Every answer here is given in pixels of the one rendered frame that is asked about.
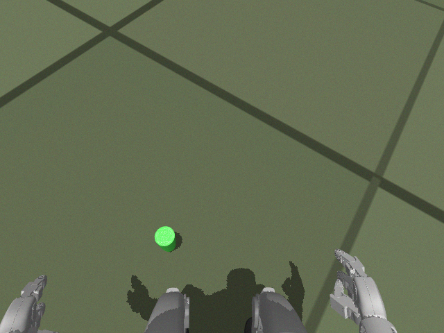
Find cup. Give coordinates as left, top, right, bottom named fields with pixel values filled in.
left=155, top=226, right=176, bottom=252

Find right robot arm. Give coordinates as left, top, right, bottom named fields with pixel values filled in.
left=359, top=317, right=397, bottom=333

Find left robot hand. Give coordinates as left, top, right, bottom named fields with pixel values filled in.
left=0, top=275, right=59, bottom=333

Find right robot hand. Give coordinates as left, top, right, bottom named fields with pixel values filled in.
left=330, top=248, right=387, bottom=325

